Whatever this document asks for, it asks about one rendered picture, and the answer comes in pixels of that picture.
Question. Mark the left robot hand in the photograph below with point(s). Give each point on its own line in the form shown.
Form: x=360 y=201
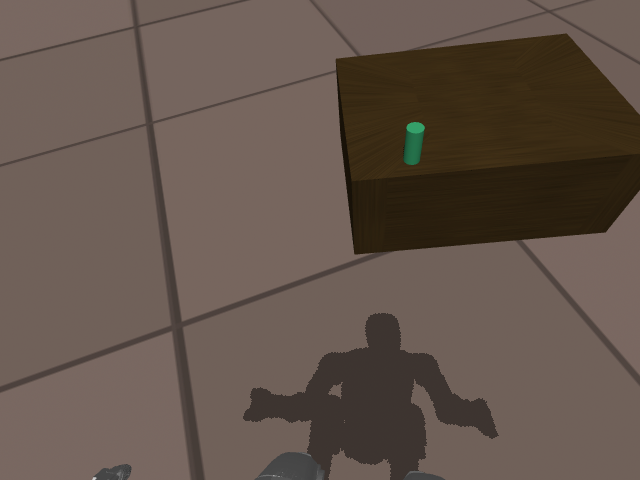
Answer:
x=121 y=472

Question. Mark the can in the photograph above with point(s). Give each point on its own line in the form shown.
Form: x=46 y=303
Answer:
x=413 y=143

